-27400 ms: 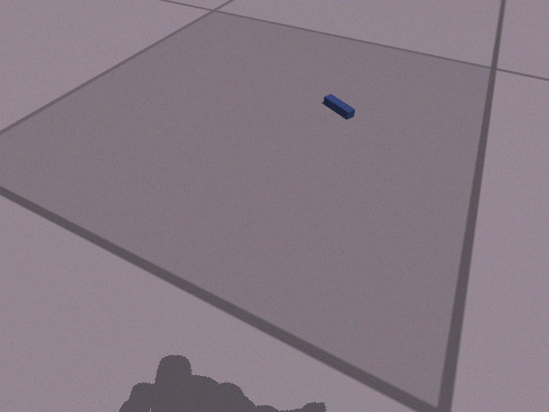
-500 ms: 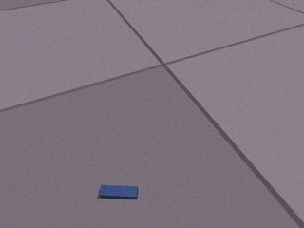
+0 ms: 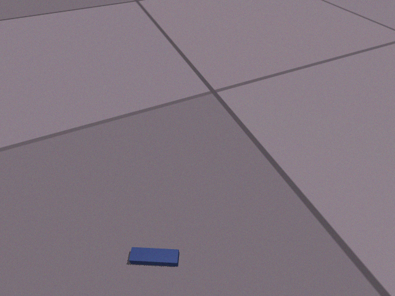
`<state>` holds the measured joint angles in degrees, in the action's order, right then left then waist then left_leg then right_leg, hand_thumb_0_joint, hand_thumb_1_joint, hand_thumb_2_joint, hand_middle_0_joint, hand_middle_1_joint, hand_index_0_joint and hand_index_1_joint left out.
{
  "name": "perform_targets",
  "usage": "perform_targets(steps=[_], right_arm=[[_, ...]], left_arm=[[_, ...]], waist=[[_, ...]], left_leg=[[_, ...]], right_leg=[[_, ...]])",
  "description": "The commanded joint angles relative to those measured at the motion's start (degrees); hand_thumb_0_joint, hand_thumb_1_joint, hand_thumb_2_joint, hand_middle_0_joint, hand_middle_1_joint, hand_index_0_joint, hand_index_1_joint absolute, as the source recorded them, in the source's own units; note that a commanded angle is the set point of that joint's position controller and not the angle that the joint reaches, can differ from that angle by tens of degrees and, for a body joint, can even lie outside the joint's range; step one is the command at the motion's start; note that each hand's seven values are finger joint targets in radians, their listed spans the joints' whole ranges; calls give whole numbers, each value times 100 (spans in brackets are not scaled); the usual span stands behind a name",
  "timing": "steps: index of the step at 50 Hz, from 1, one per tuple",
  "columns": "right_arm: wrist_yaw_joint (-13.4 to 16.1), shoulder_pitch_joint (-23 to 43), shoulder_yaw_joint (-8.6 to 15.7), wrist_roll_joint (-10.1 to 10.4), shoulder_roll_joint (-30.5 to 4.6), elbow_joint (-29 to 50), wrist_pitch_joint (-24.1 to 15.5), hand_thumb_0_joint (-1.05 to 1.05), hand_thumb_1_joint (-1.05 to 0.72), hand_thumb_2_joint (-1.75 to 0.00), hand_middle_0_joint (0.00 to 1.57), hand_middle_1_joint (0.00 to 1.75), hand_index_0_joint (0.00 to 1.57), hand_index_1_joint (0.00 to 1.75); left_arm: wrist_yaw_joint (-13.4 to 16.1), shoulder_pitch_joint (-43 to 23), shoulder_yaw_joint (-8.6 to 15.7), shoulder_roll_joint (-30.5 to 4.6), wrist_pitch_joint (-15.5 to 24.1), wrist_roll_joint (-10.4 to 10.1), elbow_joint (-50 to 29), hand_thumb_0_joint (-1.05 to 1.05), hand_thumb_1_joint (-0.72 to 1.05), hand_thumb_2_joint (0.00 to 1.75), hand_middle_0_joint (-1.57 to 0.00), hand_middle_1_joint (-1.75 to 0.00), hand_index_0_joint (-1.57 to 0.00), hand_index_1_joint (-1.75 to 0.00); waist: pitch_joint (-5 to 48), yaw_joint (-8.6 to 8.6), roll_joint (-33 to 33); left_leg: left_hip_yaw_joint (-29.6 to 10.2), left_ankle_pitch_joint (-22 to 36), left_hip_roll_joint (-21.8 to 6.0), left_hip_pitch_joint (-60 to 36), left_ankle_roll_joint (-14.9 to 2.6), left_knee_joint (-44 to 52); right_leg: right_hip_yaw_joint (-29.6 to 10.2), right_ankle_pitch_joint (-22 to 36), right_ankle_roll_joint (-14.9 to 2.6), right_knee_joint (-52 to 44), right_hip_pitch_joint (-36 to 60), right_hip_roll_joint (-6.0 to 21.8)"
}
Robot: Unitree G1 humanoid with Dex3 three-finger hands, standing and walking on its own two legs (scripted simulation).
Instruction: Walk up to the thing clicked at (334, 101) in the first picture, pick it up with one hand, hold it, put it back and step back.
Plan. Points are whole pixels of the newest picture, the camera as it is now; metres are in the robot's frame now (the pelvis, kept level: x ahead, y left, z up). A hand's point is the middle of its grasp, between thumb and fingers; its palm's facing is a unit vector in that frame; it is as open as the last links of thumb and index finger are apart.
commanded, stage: walk up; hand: left
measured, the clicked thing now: (154, 256) +0.44 +0.22 -0.75
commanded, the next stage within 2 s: stand in 0.54 s
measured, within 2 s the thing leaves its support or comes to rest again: neither
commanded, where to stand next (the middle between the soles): +0.05 -0.01 m, yaw -1 degrees
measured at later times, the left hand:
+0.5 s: hand out of the picture +0.09 +0.25 -0.15, palm faces +0.01 -0.94 -0.35, open 7.4 cm
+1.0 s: hand out of the picture +0.08 +0.25 -0.15, palm faces -0.02 -0.94 -0.34, open 7.4 cm
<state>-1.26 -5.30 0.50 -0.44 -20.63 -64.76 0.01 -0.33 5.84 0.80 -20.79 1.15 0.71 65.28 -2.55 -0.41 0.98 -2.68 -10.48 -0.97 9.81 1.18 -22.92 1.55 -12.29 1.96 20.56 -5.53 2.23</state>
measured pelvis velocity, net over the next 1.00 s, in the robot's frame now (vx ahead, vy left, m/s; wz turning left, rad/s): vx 0.00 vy -0.01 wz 0.00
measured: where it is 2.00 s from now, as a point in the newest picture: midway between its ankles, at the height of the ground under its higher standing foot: outside the picture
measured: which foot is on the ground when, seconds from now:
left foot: down 0.00-1.00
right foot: down 0.00-1.00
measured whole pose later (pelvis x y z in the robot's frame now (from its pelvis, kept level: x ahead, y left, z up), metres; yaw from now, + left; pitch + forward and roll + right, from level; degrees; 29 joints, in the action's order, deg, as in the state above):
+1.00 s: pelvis +0.00 -0.01 +0.00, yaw +0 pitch -3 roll +0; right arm -0.7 -5.1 0.0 -0.7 -20.3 -65.0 -0.3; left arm -0.6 5.9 0.6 -19.9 0.3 0.7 65.0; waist -3.2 -0.1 0.4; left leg -2.5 -8.6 -1.4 7.9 1.9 -19.1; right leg 1.5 -11.2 1.5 18.4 -4.5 1.9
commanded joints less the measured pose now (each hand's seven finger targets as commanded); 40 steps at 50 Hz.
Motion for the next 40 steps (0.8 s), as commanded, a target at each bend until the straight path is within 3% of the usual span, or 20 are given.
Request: perform_targets(steps=[1, 26, 27, 30, 34, 37, 40], right_arm=[[89, 332, 225, 19, -1186, 324, -107, 0, -90, -90, 20, 30, 20, 30], [120, 275, 233, 10, -1130, 293, -83, 0, -90, -90, 20, 30, 20, 30], [155, 352, 201, -5, -1116, 354, -127, 0, -90, -90, 20, 30, 20, 30], [170, 324, 211, 5, -1183, 335, -159, 0, -90, -90, 20, 30, 20, 30], [162, 327, 205, 11, -1166, 339, -139, 0, -90, -90, 20, 30, 20, 30], [162, 319, 197, 13, -1178, 353, -144, 0, -90, -90, 20, 30, 20, 30], [161, 320, 178, 8, -1135, 359, -131, 0, -90, -90, 20, 30, 20, 30]], left_arm=[[90, -355, 205, -1218, 150, -10, -347, 0, 90, 90, -20, -30, -20, -30], [119, -358, 269, -1183, 116, 10, -314, 0, 90, 90, -20, -30, -20, -30], [115, -355, 243, -1169, 89, -30, -319, 0, 90, 90, -20, -30, -20, -30], [99, -282, 237, -1158, 68, -38, -336, 0, 90, 90, -20, -30, -20, -30], [87, -280, 219, -1151, 51, -26, -361, 0, 90, 90, -20, -30, -20, -30], [84, -256, 218, -1175, 67, -22, -382, 0, 90, 90, -20, -30, -20, -30], [81, -285, 207, -1200, 65, -17, -384, 0, 90, 90, -20, -30, -20, -30]], waist=[[366, 42, -73], [453, 34, -85], [289, 37, -212], [406, 27, -115], [410, 49, -64], [629, 40, -34], [514, 74, -114]], left_leg=[[-408, 669, -516, -117, -266, 429], [-313, 1186, -473, -276, -255, 409], [-432, 1615, -607, -284, -197, 488], [-398, 1706, -628, -414, -173, 473], [-381, 1200, -592, -344, -140, 564], [-348, 1504, -620, -478, -167, 497], [-328, 1159, -587, -431, -152, 547]], right_leg=[[-370, 398, -302, -447, -35, 459], [-275, 878, -248, -462, 211, 515], [-366, 1210, -234, -377, 100, 564], [-343, 1217, -220, -404, 157, 550], [-373, 793, -223, -514, 123, 530], [-384, 1198, -240, -448, 264, 578], [-421, 877, -234, -529, 114, 565]])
